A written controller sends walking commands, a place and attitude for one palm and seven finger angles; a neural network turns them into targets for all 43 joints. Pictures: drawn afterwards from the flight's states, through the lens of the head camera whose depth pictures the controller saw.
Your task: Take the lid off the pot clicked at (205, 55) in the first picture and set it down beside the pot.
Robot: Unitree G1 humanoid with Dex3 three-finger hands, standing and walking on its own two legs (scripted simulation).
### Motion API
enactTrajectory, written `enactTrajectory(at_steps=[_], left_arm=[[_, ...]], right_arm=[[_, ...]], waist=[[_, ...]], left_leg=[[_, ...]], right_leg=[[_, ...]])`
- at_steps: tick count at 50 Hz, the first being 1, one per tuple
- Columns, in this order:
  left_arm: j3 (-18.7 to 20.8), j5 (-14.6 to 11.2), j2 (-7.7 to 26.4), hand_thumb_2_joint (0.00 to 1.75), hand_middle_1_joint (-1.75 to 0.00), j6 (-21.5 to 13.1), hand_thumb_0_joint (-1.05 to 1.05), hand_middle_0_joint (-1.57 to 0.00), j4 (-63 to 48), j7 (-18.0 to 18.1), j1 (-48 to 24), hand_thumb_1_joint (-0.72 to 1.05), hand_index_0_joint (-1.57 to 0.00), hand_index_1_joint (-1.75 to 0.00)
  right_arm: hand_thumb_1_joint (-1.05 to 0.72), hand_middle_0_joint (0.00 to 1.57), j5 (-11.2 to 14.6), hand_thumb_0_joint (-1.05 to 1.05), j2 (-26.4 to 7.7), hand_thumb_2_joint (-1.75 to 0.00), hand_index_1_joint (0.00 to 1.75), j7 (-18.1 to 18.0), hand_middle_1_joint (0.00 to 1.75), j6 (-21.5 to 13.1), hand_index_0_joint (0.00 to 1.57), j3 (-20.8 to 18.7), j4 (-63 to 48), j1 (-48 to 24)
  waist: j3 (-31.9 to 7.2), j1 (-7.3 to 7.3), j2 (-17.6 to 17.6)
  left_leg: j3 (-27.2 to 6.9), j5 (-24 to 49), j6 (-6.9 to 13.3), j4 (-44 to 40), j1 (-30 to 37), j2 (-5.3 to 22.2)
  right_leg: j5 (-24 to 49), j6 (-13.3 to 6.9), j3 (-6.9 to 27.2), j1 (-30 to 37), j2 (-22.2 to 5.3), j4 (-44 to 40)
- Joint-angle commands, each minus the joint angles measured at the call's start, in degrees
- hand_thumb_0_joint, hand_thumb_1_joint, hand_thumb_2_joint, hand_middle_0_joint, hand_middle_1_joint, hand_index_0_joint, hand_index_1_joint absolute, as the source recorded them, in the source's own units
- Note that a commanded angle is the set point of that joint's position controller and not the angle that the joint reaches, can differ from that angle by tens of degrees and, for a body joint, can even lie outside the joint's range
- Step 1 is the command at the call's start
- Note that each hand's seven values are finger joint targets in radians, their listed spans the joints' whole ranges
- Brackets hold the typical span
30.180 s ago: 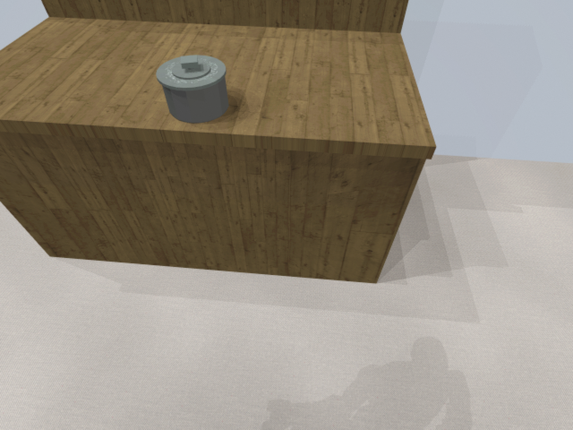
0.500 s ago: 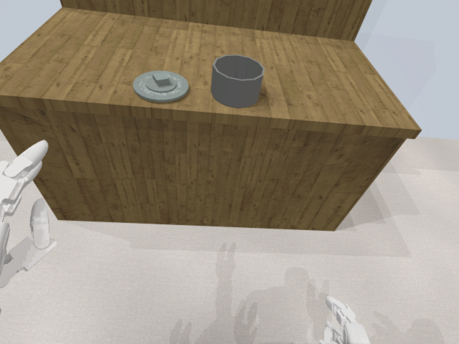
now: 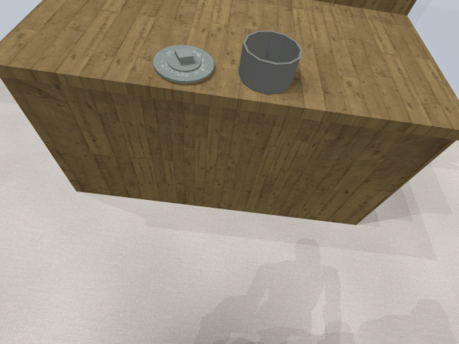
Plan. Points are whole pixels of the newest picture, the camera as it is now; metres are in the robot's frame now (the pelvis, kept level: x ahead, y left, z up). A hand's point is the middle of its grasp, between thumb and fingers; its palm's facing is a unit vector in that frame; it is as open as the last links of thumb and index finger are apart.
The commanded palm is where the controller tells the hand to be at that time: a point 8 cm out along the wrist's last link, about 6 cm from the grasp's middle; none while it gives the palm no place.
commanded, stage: stop stepping back and stand still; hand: left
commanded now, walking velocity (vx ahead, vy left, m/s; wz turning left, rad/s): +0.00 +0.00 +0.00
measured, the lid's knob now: (183, 54) +0.83 +0.16 -0.01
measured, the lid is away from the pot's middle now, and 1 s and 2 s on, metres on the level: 0.24 0.24 0.24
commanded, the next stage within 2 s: let the arm hang, fingers relaxed in 0.60 s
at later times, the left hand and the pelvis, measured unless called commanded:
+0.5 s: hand out of the picture +0.12 +0.15 -0.17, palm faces -0.01 -0.98 -0.19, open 7.3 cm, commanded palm none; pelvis +0.04 -0.02 +0.00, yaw -1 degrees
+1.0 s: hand out of the picture +0.07 +0.16 -0.17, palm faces +0.00 -0.98 -0.20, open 7.3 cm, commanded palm none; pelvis +0.05 -0.02 +0.01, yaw -1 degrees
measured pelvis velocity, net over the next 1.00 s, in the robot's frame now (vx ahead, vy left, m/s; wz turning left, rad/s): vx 0.05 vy -0.02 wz -0.02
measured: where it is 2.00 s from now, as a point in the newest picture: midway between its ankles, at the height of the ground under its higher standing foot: outside the picture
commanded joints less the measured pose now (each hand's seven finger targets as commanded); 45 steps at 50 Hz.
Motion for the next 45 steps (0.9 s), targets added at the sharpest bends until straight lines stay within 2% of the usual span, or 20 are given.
enactTrajectory(at_steps=[1,2,3,4,5,6,7,11,14,15,16,20,23,28,31,33,35,36,38,45], left_arm=[[1.14,0.06,3.87,0.90,-0.30,-1.79,0.00,-0.20,-1.00,1.46,-0.46,0.90,-0.20,-0.30],[1.24,-0.03,3.25,0.90,-0.30,-2.04,0.00,-0.20,-0.43,1.66,-0.94,0.90,-0.20,-0.30],[1.23,-0.10,2.51,0.90,-0.30,-2.10,0.00,-0.20,0.11,1.95,-1.11,0.90,-0.20,-0.30],[1.35,-0.12,2.12,0.90,-0.30,-2.14,0.00,-0.20,0.35,2.20,-1.11,0.90,-0.20,-0.30],[1.45,-0.14,2.06,0.90,-0.30,-2.06,0.00,-0.20,0.49,2.39,-1.44,0.90,-0.20,-0.30],[1.61,-0.08,2.16,0.90,-0.30,-2.00,0.00,-0.20,0.50,2.53,-1.63,0.90,-0.20,-0.30],[1.86,-0.06,2.34,0.90,-0.30,-2.01,0.00,-0.20,0.54,2.60,-2.25,0.90,-0.20,-0.30],[2.33,0.14,2.00,0.90,-0.30,-1.89,0.00,-0.20,0.84,2.87,-2.70,0.90,-0.20,-0.30],[2.73,0.18,2.21,0.90,-0.30,-1.98,0.00,-0.20,0.44,2.96,-4.16,0.90,-0.20,-0.30],[2.82,0.20,2.21,0.90,-0.30,-2.06,0.00,-0.20,0.34,2.98,-4.23,0.90,-0.20,-0.30],[2.93,0.26,2.72,0.90,-0.30,-2.13,0.00,-0.20,0.18,3.00,-4.32,0.90,-0.20,-0.30],[3.32,0.15,3.04,0.90,-0.30,-2.35,0.00,-0.20,-0.11,2.95,-4.73,0.90,-0.20,-0.30],[3.43,0.16,2.97,0.90,-0.30,-2.36,0.00,-0.20,-0.17,3.04,-4.59,0.90,-0.20,-0.30],[3.43,0.20,2.70,0.90,-0.30,-2.20,0.00,-0.20,-0.17,2.96,-4.30,0.90,-0.20,-0.30],[3.35,0.22,2.69,0.90,-0.30,-2.21,0.00,-0.20,0.07,3.03,-3.82,0.90,-0.20,-0.30],[3.33,0.13,2.62,0.90,-0.30,-2.24,0.00,-0.20,0.21,2.96,-3.54,0.90,-0.20,-0.30],[3.26,0.06,2.68,0.90,-0.30,-2.30,0.00,-0.20,0.53,2.99,-2.97,0.90,-0.20,-0.30],[3.16,0.15,2.58,0.90,-0.30,-2.19,0.00,-0.20,0.59,3.07,-3.17,0.90,-0.20,-0.30],[3.06,0.05,2.36,0.90,-0.30,-2.17,0.00,-0.20,0.87,3.03,-2.69,0.90,-0.20,-0.30],[2.84,-0.02,1.69,0.90,-0.30,-2.26,0.00,-0.20,1.73,3.19,-1.20,0.90,-0.20,-0.30]], right_arm=[[-0.90,0.20,0.23,0.00,-4.84,-0.90,0.30,-0.10,0.30,-1.74,0.20,-1.85,-2.06,0.01],[-0.90,0.20,0.20,0.00,-5.57,-0.90,0.30,-0.36,0.30,-1.71,0.20,-2.13,-1.44,0.30],[-0.90,0.20,0.35,0.00,-6.26,-0.90,0.30,-0.53,0.30,-1.74,0.20,-2.46,-0.75,0.20],[-0.90,0.20,0.48,0.00,-6.26,-0.90,0.30,-0.66,0.30,-1.77,0.20,-2.69,-0.11,0.10],[-0.90,0.20,0.51,0.00,-6.01,-0.90,0.30,-0.72,0.30,-1.67,0.20,-2.76,0.38,-0.30],[-0.90,0.20,0.54,0.00,-5.50,-0.90,0.30,-0.67,0.30,-1.59,0.20,-2.80,0.65,-1.11],[-0.90,0.20,0.40,0.00,-4.95,-0.90,0.30,-0.71,0.30,-1.47,0.20,-2.81,1.12,-1.16],[-0.90,0.20,0.27,0.00,-4.32,-0.90,0.30,-0.55,0.30,-1.12,0.20,-3.18,2.09,-3.24],[-0.90,0.20,-0.02,0.00,-4.48,-0.90,0.30,-0.42,0.30,-0.91,0.20,-3.25,2.35,-4.00],[-0.90,0.20,-0.07,0.00,-4.70,-0.90,0.30,-0.40,0.30,-0.94,0.20,-3.27,2.43,-4.40],[-0.90,0.20,0.00,0.00,-4.51,-0.90,0.30,-0.31,0.30,-1.00,0.20,-3.30,2.48,-4.30],[-0.90,0.20,-0.13,0.00,-5.23,-0.90,0.30,-0.49,0.30,-1.12,0.20,-3.26,2.57,-4.84],[-0.90,0.20,-0.12,0.00,-5.35,-0.90,0.30,-0.62,0.30,-1.03,0.20,-3.29,2.57,-5.27],[-0.90,0.20,-0.10,0.00,-5.41,-0.90,0.30,-0.74,0.30,-0.87,0.20,-3.17,2.74,-5.36],[-0.90,0.20,0.04,0.00,-5.28,-0.90,0.30,-0.78,0.30,-0.82,0.20,-3.23,2.71,-5.25],[-0.90,0.20,-0.01,0.00,-5.32,-0.90,0.30,-0.84,0.30,-0.85,0.20,-3.12,2.88,-5.00],[-0.90,0.20,0.06,0.00,-5.39,-0.90,0.30,-0.90,0.30,-0.87,0.20,-3.08,2.98,-4.83],[-0.90,0.20,0.15,0.00,-5.23,-0.90,0.30,-0.91,0.30,-0.78,0.20,-3.12,3.09,-4.71],[-0.90,0.20,0.08,0.00,-5.16,-0.90,0.30,-0.96,0.30,-0.79,0.20,-3.03,3.30,-4.72],[-0.90,0.20,0.15,0.00,-4.75,-0.90,0.30,-1.14,0.30,-0.96,0.20,-2.95,3.86,-3.87]], waist=[[-4.20,-0.56,9.99],[-6.36,-0.75,4.91],[-7.18,-0.60,2.66],[-7.77,-0.67,3.06],[-6.64,-0.68,3.93],[-4.79,-0.54,6.89],[-4.29,-0.70,7.29],[-3.01,-0.23,3.72],[-2.12,-0.45,2.08],[-2.21,-0.34,2.14],[-2.68,-0.37,4.04],[-4.28,-0.37,4.82],[-3.52,-0.34,5.17],[-2.56,-0.34,6.49],[-2.71,-0.35,5.62],[-3.29,-0.33,6.51],[-4.19,-0.30,5.08],[-2.79,-0.41,5.24],[-2.65,-0.21,5.33],[-3.59,-0.18,5.30]], left_leg=[[-6.82,6.39,1.13,-7.46,5.75,5.50],[-6.68,12.77,1.07,-6.15,7.82,6.64],[-6.15,17.68,1.05,-5.35,9.42,6.95],[-5.79,20.98,0.98,-4.81,10.92,6.98],[-5.53,22.03,0.90,-4.90,11.36,7.04],[-5.22,22.40,0.81,-5.03,11.21,6.88],[-5.23,23.23,0.74,-5.24,11.22,7.05],[-4.98,17.58,0.35,-5.45,10.31,6.57],[-4.58,14.98,-0.15,-5.76,9.54,6.11],[-4.34,15.28,-0.21,-5.72,9.88,6.09],[-4.32,15.43,-0.30,-5.66,10.20,5.96],[-3.86,19.91,-0.58,-5.20,12.14,6.43],[-3.43,20.73,-0.81,-5.04,12.46,6.55],[-3.68,20.15,-0.59,-5.79,13.04,6.91],[-3.72,19.99,-0.55,-5.78,13.57,6.89],[-3.68,20.73,-0.53,-5.89,13.87,7.05],[-3.53,21.11,-0.60,-5.74,14.23,7.07],[-3.67,20.28,-0.60,-6.09,13.78,7.02],[-3.72,20.31,-0.54,-6.33,13.79,7.05],[-3.77,22.22,-0.42,-6.46,14.69,7.09]], right_leg=[[7.18,-3.61,4.48,2.59,-3.50,-5.53],[12.29,-3.08,2.95,4.82,-2.58,-3.96],[15.91,-2.60,1.93,5.77,-2.61,-3.40],[17.84,-2.36,1.67,6.21,-2.77,-3.29],[18.07,-2.25,1.46,5.73,-2.76,-3.27],[17.90,-2.40,2.06,4.72,-2.74,-3.37],[18.03,-2.48,1.97,4.95,-2.69,-3.10],[16.81,-2.63,3.09,5.63,-3.18,-4.84],[17.73,-2.90,4.13,6.41,-3.81,-5.63],[18.63,-2.92,4.29,6.57,-3.95,-5.81],[18.78,-3.01,4.57,6.82,-3.97,-5.77],[22.96,-2.95,4.36,8.06,-3.92,-5.18],[24.89,-2.94,4.44,7.86,-3.97,-5.31],[22.21,-2.80,4.16,6.96,-3.52,-6.08],[21.90,-2.67,4.08,6.94,-3.27,-6.45],[22.40,-2.70,4.13,7.41,-3.33,-6.56],[23.48,-2.62,3.98,8.20,-3.40,-6.62],[22.49,-2.68,3.98,7.38,-3.21,-6.70],[22.32,-2.59,3.90,7.45,-3.36,-7.01],[23.22,-2.42,3.45,8.07,-3.28,-7.13]])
